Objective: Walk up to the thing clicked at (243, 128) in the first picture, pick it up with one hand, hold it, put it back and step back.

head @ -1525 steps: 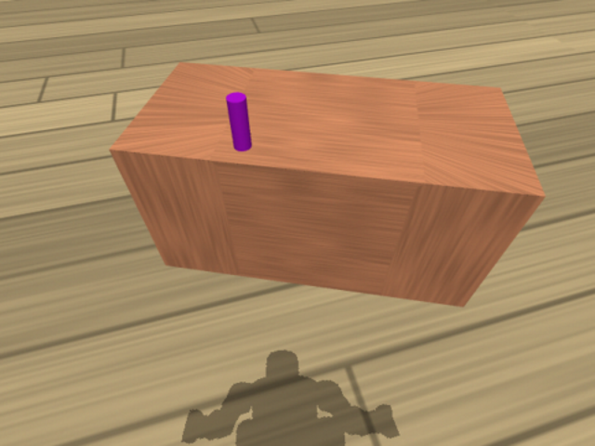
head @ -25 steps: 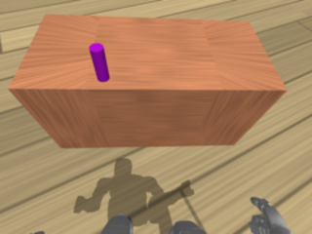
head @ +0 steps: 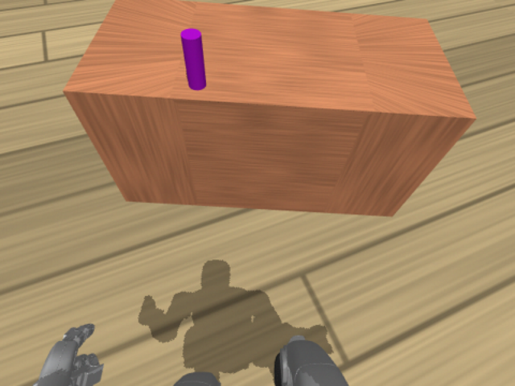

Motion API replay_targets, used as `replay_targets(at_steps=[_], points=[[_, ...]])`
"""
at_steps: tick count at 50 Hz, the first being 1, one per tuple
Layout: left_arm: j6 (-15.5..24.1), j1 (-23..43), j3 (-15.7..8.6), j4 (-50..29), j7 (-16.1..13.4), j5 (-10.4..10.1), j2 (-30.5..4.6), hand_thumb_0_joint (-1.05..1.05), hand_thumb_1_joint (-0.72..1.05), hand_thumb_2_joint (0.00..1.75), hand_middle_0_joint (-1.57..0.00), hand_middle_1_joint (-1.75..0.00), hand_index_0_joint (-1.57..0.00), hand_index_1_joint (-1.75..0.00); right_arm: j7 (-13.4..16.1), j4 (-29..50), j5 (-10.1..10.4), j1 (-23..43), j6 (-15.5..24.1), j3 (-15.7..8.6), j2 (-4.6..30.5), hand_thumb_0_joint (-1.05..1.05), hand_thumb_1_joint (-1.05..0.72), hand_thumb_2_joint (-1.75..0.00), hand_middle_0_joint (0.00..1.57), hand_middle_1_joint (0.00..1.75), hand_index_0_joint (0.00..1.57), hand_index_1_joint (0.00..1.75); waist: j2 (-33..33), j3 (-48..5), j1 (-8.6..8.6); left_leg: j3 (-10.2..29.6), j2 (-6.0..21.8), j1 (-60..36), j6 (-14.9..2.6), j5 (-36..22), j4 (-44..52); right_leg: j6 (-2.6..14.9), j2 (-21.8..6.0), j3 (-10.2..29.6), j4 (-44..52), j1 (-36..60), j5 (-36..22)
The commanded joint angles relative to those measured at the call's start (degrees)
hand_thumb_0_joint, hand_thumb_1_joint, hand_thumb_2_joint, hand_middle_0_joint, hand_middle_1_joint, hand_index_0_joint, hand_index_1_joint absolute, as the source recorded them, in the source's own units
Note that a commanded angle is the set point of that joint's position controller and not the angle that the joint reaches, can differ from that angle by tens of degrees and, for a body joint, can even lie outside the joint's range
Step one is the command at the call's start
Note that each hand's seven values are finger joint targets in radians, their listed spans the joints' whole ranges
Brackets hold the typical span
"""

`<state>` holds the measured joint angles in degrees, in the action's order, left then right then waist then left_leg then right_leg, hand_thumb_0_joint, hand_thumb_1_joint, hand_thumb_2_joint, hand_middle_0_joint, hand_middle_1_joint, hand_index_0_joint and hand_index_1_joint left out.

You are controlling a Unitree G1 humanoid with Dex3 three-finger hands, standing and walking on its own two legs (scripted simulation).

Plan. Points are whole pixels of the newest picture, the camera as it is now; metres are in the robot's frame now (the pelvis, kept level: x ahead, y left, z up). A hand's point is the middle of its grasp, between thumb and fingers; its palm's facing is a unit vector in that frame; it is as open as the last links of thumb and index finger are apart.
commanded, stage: step back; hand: left
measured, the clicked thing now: (194, 61) +0.90 +0.16 -0.07
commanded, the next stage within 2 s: stand in 1.50 s
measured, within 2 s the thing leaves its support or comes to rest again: neither
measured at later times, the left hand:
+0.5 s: hand out of the picture -0.10 +0.24 -0.12, palm faces -0.03 -0.91 -0.42, open 7.4 cm
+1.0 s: hand out of the picture -0.09 +0.22 -0.13, palm faces +0.02 -0.93 -0.36, open 7.4 cm
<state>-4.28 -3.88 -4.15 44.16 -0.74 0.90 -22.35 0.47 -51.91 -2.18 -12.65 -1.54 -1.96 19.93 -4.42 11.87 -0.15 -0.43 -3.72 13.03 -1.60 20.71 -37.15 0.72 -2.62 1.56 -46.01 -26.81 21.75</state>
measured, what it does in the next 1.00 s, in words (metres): walks backwards: right foot, then left foot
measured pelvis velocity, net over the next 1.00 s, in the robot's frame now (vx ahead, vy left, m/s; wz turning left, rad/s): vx -0.16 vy -0.04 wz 0.02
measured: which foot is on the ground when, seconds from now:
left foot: down 0.00-0.34, up 0.36-0.62, down 0.64-0.94, up 0.96-1.00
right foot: up 0.00-0.28, down 0.30-1.00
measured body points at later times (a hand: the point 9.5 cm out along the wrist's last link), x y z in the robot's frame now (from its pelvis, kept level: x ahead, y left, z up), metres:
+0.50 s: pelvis -0.15 -0.03 +0.01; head -0.13 -0.06 +0.46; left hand -0.10 +0.28 -0.10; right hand -0.05 -0.35 -0.12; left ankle -0.13 +0.12 -0.66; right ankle -0.15 -0.15 -0.72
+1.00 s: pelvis -0.16 -0.04 +0.01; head -0.15 -0.05 +0.46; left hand -0.09 +0.27 -0.11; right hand -0.10 -0.36 -0.12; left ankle -0.19 +0.09 -0.70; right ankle -0.13 -0.16 -0.72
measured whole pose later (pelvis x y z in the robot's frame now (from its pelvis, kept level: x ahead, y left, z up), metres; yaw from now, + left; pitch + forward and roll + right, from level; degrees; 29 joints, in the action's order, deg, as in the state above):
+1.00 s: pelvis -0.16 -0.04 +0.01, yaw +1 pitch -3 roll -1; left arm 1.7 -11.4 -3.6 56.1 1.3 2.2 -20.5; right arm -0.3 -56.3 -1.8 -13.4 -0.2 -2.9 21.7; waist 1.7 3.1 -0.4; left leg 3.8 0.9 15.9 -0.3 28.8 -45.9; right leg 1.2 0.3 -2.6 -33.9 -15.2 16.1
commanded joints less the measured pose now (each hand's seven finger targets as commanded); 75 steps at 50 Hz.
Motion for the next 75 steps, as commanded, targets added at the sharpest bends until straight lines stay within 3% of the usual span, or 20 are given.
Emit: replay_targets(at_steps=[1,4,10,15,17,18,22,27,31,32,34,35,38,45,47,49,59,62,67,75], points=[[0.23,1.87,-4.05,-3.91,-0.74,0.16,-11.8,0.0,0.9,0.9,-0.2,-0.3,-0.2,-0.3,1.94,6.19,-0.65,3.64,1.89,-5.23,20.09,0.0,-0.9,-0.9,0.2,0.3,0.2,0.3,11.37,-10.25,0.95,23.14,24.61,8.58,-15.08,-29.33,16.9,0.2,6.59,10.05,-26.17,3.12,12.15],[0.22,-5.7,-3.69,-1.12,-0.27,-0.51,-10.56,0.0,0.9,0.9,-0.2,-0.3,-0.2,-0.3,1.94,6.92,-0.26,7.14,1.74,-3.79,15.53,0.0,-0.9,-0.9,0.2,0.3,0.2,0.3,9.29,-9.63,-3.22,10.74,16.05,2.56,-9.02,-29.56,13.64,0.16,9.11,8.75,-27.71,-1.52,5.38],[2.12,-5.4,-2.39,-0.82,-0.24,0.15,-8.86,0.0,0.9,0.9,-0.2,-0.3,-0.2,-0.3,1.25,7.28,0.03,2.84,0.4,-4.37,15.81,0.0,-0.9,-0.9,0.2,0.3,0.2,0.3,16.61,-14.2,1.01,10.33,18.17,-10.08,-12.48,-31.64,8.73,-2.95,4.08,2.59,-2.78,1.69,8.03],[3.51,-13.38,-2.83,5.71,-0.03,0.89,-10.09,0.0,0.9,0.9,-0.2,-0.3,-0.2,-0.3,0.57,7.79,0.9,7.37,-1.16,-4.34,16.74,0.0,-0.9,-0.9,0.2,0.3,0.2,0.3,14.3,-19.31,-2.2,7.58,14.87,-0.42,-6.95,-16.23,2.21,0.69,4.07,-1.83,23.34,18.82,-6.17],[3.85,-11.57,-5.12,4.17,0.12,2.03,-18.56,0.0,0.9,0.9,-0.2,-0.3,-0.2,-0.3,0.71,9.98,1.27,8.09,-0.73,-2.67,11.18,0.0,-0.9,-0.9,0.2,0.3,0.2,0.3,-7.35,-13.21,-2.38,3.57,1.17,22.29,0.27,9.09,-10.65,7.3,-12.06,25.54,27.84,18.98,3.45],[3.63,-6.3,-5.67,2.26,0.01,2.49,-23.22,0.0,0.9,0.9,-0.2,-0.3,-0.2,-0.3,1.72,9.38,0.97,10.06,-0.97,-4.11,13.83,0.0,-0.9,-0.9,0.2,0.3,0.2,0.3,-11.69,-9.87,-4.94,8.76,0.98,15.14,2.3,14.96,-22.4,16.12,-22.1,34.43,32.43,1.28,7.7],[4.61,0.32,-3.49,1.53,-0.48,1.6,-12.94,0.0,0.9,0.9,-0.2,-0.3,-0.2,-0.3,0.78,4.42,1.63,3.94,-0.24,-3.56,12.85,0.0,-0.9,-0.9,0.2,0.3,0.2,0.3,-1.48,-6.71,0.94,9.15,-1.38,13.8,1.62,3.67,-26.26,8.53,-8.81,10.13,24.55,4.93,-5.05],[5.28,-6.77,-4.58,2.81,0.15,2.6,-14.25,0.0,0.9,0.9,-0.2,-0.3,-0.2,-0.3,0.2,3.84,0.44,4.32,1.64,-3.25,12.97,0.0,-0.9,-0.9,0.2,0.3,0.2,0.3,-6.66,-10.21,-4.29,4.13,2.62,17.71,3.25,7.97,-8.33,9.44,-9.59,12.84,25.25,20.68,12.83],[4.04,-5.5,-3.47,3.0,0.92,1.65,-14.04,0.0,0.9,0.9,-0.2,-0.3,-0.2,-0.3,-0.09,0.11,0.16,-0.29,3.44,-3.95,11.82,0.0,-0.9,-0.9,0.2,0.3,0.2,0.3,-5.34,-11.51,-1.55,-0.87,1.11,-2.63,1.53,0.12,18.0,7.57,-8.85,8.44,18.94,11.95,6.79],[3.89,-6.28,-2.43,2.87,0.93,1.63,-11.1,0.0,0.9,0.9,-0.2,-0.3,-0.2,-0.3,0.2,-1.01,-0.51,-2.55,3.82,-4.82,13.03,0.0,-0.9,-0.9,0.2,0.3,0.2,0.3,0.17,-12.93,-0.46,4.59,3.24,-9.91,0.51,-1.73,18.77,5.41,-7.01,5.76,11.89,6.38,3.11],[3.95,-3.56,-1.81,2.68,0.96,0.34,-8.71,0.0,0.9,0.9,-0.2,-0.3,-0.2,-0.3,0.44,0.2,-1.05,-1.1,4.35,-5.81,21.57,0.0,-0.9,-0.9,0.2,0.3,0.2,0.3,13.89,-9.34,0.97,35.85,22.96,-5.97,-9.18,24.53,26.46,0.16,1.54,-2.2,-1.71,-8.73,9.02],[4.28,0.32,-3.11,2.88,0.93,1.2,-13.85,0.0,0.9,0.9,-0.2,-0.3,-0.2,-0.3,0.1,0.2,-0.18,0.17,4.23,-6.42,23.22,0.0,-0.9,-0.9,0.2,0.3,0.2,0.3,12.13,-4.33,2.43,37.45,25.28,5.07,-13.24,30.02,28.54,0.52,-1.07,2.28,-5.6,-3.41,10.45],[5.03,-4.04,-2.62,5.0,1.97,0.31,-11.16,0.0,0.9,0.9,-0.2,-0.3,-0.2,-0.3,-0.02,1.04,-0.67,4.29,4.98,-4.03,15.05,0.0,-0.9,-0.9,0.2,0.3,0.2,0.3,11.85,-3.81,-1.04,19.14,15.74,0.67,-7.48,11.32,23.65,0.99,-1.01,1.52,-0.49,-0.92,2.58],[6.76,-10.01,-2.8,9.54,1.05,1.08,-9.93,0.0,0.9,0.9,-0.2,-0.3,-0.2,-0.3,-0.51,1.15,0.78,3.95,3.0,-3.4,12.47,0.0,-0.9,-0.9,0.2,0.3,0.2,0.3,9.86,-10.45,-3.13,6.72,10.14,10.53,-3.09,2.7,7.5,0.88,3.73,-3.43,21.6,25.07,-6.84],[7.39,-12.4,-4.51,9.23,0.15,1.96,-16.35,0.0,0.9,0.9,-0.2,-0.3,-0.2,-0.3,-0.18,2.63,1.07,3.06,3.07,-1.85,7.83,0.0,-0.9,-0.9,0.2,0.3,0.2,0.3,-6.22,-11.85,-4.18,2.05,0.77,23.61,0.71,10.18,-10.92,7.39,-13.9,25.53,31.66,29.68,6.47],[7.35,-5.55,-4.54,6.94,0.46,1.47,-17.84,0.0,0.9,0.9,-0.2,-0.3,-0.2,-0.3,0.55,0.12,0.53,0.46,2.86,-3.85,13.87,0.0,-0.9,-0.9,0.2,0.3,0.2,0.3,-1.86,-6.4,-1.91,6.52,5.26,15.73,1.08,13.49,-16.53,14.53,-20.8,29.62,32.52,13.7,12.67],[6.61,-0.85,-0.65,6.5,0.25,-0.33,-10.71,0.0,0.9,0.9,-0.2,-0.3,-0.2,-0.3,0.44,-4.32,0.31,-1.1,3.8,-3.62,11.42,0.0,-0.9,-0.9,0.2,0.3,0.2,0.3,0.38,-14.52,1.56,2.12,6.31,-6.74,0.34,-17.61,11.86,3.49,-6.46,1.95,12.59,9.64,-26.62],[5.37,-2.99,-0.38,8.71,-0.14,-1.25,-9.93,0.0,0.9,0.9,-0.2,-0.3,-0.2,-0.3,0.57,-2.7,0.88,6.68,3.87,-3.77,17.55,0.0,-0.9,-0.9,0.2,0.3,0.2,0.3,10.82,-15.01,-1.34,16.04,20.14,2.74,-8.85,-18.52,14.66,0.25,1.21,-1.84,9.14,14.96,-0.48],[6.33,-2.87,-0.43,11.2,-0.14,-0.87,-11.36,0.0,0.9,0.9,-0.2,-0.3,-0.2,-0.3,0.75,-4.08,1.38,8.44,3.63,-2.28,12.73,0.0,-0.9,-0.9,0.2,0.3,0.2,0.3,8.87,-16.54,-0.93,5.16,11.41,-0.29,-1.01,-27.64,9.74,1.64,-3.06,1.73,15.76,19.96,-23.24],[6.19,-0.62,1.47,14.23,0.1,-1.09,-8.75,0.0,0.9,0.9,-0.2,-0.3,-0.2,-0.3,0.16,-6.61,1.91,10.2,3.44,-1.55,12.38,0.0,-0.9,-0.9,0.2,0.3,0.2,0.3,5.77,-17.63,-0.05,5.82,11.88,-5.74,-0.58,-25.56,14.0,0.93,-4.07,2.27,21.59,21.1,-23.98]])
